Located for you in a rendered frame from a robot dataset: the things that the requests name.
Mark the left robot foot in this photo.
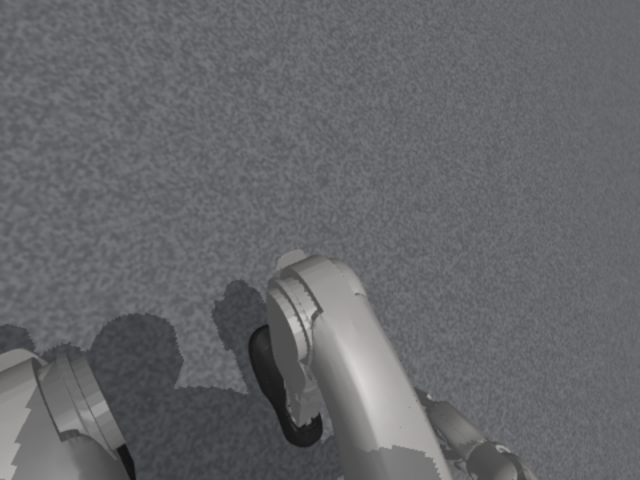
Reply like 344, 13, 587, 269
117, 444, 136, 480

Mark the right robot foot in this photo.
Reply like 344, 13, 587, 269
248, 325, 323, 447

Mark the right robot arm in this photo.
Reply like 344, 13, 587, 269
466, 441, 539, 480

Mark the right robot hand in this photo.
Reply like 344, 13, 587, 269
414, 387, 489, 477

